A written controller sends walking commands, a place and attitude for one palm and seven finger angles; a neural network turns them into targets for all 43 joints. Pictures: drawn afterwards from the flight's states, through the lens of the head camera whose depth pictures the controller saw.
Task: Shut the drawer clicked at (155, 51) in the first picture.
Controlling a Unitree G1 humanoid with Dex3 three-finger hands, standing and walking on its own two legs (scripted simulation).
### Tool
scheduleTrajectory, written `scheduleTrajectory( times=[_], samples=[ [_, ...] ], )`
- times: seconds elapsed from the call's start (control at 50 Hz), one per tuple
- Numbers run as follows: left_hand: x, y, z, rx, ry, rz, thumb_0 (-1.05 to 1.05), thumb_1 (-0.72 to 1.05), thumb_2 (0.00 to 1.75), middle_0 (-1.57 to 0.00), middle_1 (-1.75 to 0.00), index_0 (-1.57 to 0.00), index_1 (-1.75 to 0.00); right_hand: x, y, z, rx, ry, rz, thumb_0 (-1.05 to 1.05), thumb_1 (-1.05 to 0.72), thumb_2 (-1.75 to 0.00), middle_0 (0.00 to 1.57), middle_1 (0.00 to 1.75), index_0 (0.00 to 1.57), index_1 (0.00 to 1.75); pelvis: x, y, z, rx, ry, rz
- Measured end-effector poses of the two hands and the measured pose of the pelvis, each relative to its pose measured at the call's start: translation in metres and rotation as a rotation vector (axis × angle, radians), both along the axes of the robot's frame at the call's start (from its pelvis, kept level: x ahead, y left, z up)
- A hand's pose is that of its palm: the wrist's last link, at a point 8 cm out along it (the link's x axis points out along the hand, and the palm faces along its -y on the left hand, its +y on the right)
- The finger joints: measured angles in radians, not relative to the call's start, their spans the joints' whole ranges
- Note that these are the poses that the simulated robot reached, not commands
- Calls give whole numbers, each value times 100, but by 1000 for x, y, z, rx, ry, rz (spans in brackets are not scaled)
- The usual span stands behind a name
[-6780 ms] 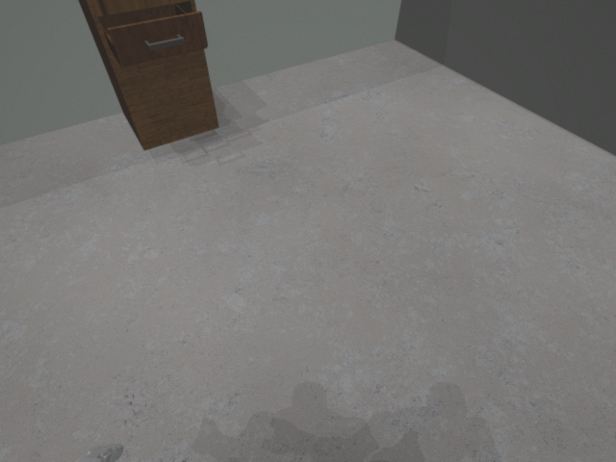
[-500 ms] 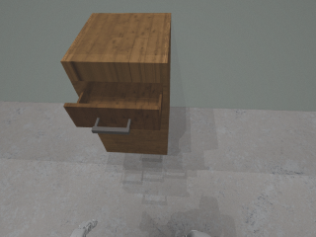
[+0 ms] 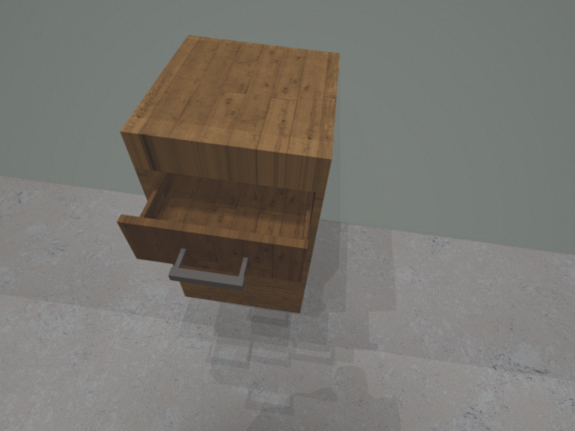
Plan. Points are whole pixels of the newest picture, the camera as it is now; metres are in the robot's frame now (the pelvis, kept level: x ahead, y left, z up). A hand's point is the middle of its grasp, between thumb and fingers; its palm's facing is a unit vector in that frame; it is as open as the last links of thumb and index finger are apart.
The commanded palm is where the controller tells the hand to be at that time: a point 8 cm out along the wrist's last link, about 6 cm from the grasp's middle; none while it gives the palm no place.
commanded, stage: come to a stop and stand still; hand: left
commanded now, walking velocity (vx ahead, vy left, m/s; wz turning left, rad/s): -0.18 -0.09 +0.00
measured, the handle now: (210, 268) +0.43 +0.20 -0.18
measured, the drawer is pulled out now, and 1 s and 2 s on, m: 0.15 0.15 0.15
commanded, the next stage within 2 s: look again from close up in 0.80 s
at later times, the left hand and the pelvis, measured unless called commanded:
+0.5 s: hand out of the picture +0.01 +0.11 -0.17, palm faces +0.04 -0.97 -0.23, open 7.3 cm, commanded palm none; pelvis -0.05 -0.07 +0.00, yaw +1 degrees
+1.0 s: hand out of the picture -0.10 +0.10 -0.17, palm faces +0.05 -0.98 -0.18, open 7.4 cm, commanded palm none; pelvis -0.07 -0.06 +0.00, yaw +1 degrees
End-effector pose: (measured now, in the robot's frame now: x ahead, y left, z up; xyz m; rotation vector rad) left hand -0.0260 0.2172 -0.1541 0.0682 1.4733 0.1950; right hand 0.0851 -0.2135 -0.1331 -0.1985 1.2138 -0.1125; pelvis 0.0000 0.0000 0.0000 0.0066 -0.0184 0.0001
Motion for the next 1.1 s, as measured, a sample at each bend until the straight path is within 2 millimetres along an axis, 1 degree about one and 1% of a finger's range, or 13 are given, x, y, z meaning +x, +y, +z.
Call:
scheduleTrajectory(
  times=[0.08,0.2,0.26,0.34,0.42,0.5,0.58,0.66,0.76,0.84,0.92,1.02,1.1],
  samples=[
    [10,6,7,35,-9,-33,0,91,90,-20,-30,-20,-30,-4,-8,-3,7,-1,-27,-1,-92,-90,20,30,20,30,-11,-6,1,-4,13,-15],
    [27,5,17,127,-106,-66,0,91,90,-20,-30,-20,-30,-31,-43,-20,30,18,-54,0,-91,-90,20,30,21,30,-29,-31,-7,13,12,-15],
    [27,-6,22,162,-147,-86,0,91,90,-20,-30,-20,-30,-50,-63,-30,48,39,-76,0,-91,-90,20,30,20,30,-36,-46,-11,17,-4,-5],
    [24,-26,32,150,-164,-98,0,91,90,-20,-30,-20,-30,-75,-81,-26,50,82,-98,0,-91,-90,20,30,20,30,-40,-57,-3,25,-7,-4],
    [25,-46,31,114,-179,-107,0,91,90,-20,-30,-20,-30,-101,-90,-21,39,117,-112,0,-91,-90,20,30,20,30,-44,-65,1,22,0,-3],
    [23,-59,20,75,-196,-86,0,91,90,-20,-30,-20,-30,-127,-90,-22,19,164,-99,0,-91,-90,20,30,20,30,-50,-69,-2,-11,8,13],
    [14,-63,18,62,-193,-62,0,94,90,-20,-30,-20,-30,-151,-83,-14,26,219,-80,0,-91,-90,20,30,20,30,-58,-75,3,1,-4,12],
    [-3,-64,19,59,-162,-57,-1,94,90,-20,-30,-20,-30,-166,-76,-13,46,242,-79,0,-91,-90,20,30,20,30,-63,-78,5,0,-10,11],
    [-31,-67,19,52,-96,-49,0,93,90,-20,-30,-20,-30,-177,-69,-14,64,252,-88,0,-91,-90,20,30,20,30,-66,-77,6,-2,-9,7],
    [-51,-71,17,37,-46,-36,0,92,90,-20,-30,-20,-30,-184,-65,-13,68,262,-93,0,-91,-90,20,30,20,30,-66,-75,6,-3,-5,5],
    [-65,-75,16,26,-15,-31,0,91,90,-20,-30,-20,-30,-187,-62,-13,67,270,-93,0,-91,-90,20,30,20,30,-66,-71,6,-6,2,1],
    [-76,-70,10,12,-31,-48,0,91,90,-20,-30,-20,-30,-175,-57,-16,48,180,-91,0,-91,-90,20,30,20,30,-73,-57,0,-21,-15,12],
    [-74,-61,5,-2,-61,-49,0,91,90,-20,-30,-20,-30,-166,-45,-16,46,121,-73,0,-91,-90,20,30,20,30,-76,-45,-2,-15,-26,14]
  ],
)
